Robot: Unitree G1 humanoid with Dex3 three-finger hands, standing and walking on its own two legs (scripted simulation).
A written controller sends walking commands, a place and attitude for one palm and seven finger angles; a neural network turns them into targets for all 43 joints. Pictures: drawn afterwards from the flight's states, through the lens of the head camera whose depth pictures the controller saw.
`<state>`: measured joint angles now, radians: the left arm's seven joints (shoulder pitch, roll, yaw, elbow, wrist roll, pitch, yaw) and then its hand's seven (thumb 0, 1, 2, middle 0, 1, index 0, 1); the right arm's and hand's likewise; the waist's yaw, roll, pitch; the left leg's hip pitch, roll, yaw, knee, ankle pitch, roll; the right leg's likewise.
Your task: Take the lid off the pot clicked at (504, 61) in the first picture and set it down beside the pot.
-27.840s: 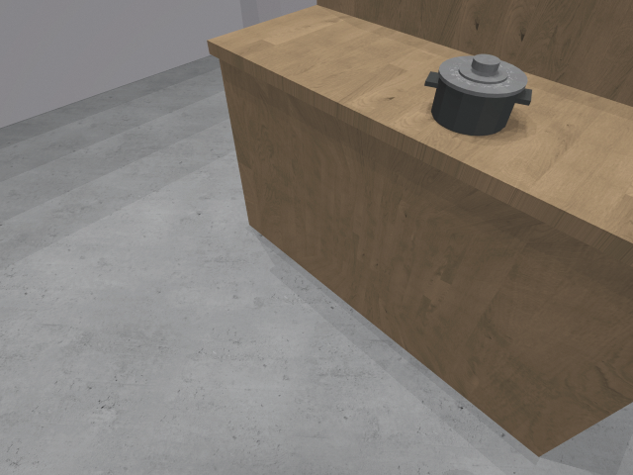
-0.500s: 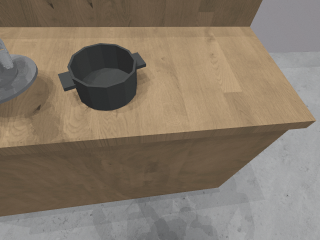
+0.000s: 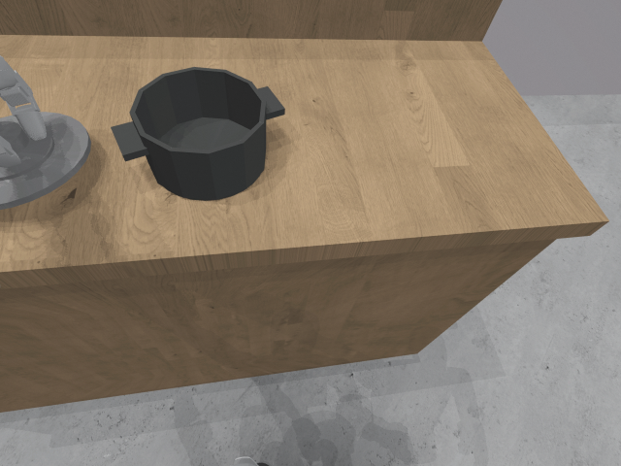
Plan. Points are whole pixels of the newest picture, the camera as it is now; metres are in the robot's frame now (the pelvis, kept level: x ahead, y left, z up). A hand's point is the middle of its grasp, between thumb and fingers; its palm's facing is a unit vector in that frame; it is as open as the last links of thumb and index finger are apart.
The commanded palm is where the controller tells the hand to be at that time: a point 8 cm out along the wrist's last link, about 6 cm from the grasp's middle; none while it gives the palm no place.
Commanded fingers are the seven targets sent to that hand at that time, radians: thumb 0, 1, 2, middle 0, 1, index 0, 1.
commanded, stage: lower the lid onto the table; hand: left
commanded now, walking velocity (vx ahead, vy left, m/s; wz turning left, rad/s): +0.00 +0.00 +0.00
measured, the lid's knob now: (0, 140) +0.50 +0.34 +0.12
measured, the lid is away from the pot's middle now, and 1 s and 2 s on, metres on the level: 0.23 0.25 0.25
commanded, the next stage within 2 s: open the fingers wide in 0.30 s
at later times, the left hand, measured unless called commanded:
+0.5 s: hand out of the picture +0.49 +0.34 +0.12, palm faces -0.43 -0.13 -0.89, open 7.1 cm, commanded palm +0.51 +0.33 +0.18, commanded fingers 0.00 0.57 0.85 -0.63 -1.08 -0.76 -1.15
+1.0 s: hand out of the picture +0.46 +0.35 +0.12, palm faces -0.41 -0.13 -0.90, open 8.0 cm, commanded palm +0.51 +0.34 +0.18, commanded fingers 0.00 0.12 0.75 -0.44 -0.89 -0.47 -0.90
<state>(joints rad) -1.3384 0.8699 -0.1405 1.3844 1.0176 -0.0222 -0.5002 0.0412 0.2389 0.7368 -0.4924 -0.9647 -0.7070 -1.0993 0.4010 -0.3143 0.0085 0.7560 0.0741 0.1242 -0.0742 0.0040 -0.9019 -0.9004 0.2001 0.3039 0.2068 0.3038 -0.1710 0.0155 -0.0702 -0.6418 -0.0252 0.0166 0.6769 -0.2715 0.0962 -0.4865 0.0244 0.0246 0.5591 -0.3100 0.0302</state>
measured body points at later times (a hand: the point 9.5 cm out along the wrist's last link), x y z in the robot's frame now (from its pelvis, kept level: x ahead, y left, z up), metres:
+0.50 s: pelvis +0.01 +0.01 -0.01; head +0.10 +0.03 +0.43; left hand +0.51 +0.34 +0.17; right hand -0.03 -0.28 -0.11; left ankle +0.03 +0.05 -0.72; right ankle -0.03 -0.16 -0.72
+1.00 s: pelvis -0.01 +0.00 -0.01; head +0.08 +0.04 +0.43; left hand +0.48 +0.35 +0.17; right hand -0.01 -0.29 -0.11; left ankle +0.03 +0.05 -0.72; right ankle -0.03 -0.16 -0.72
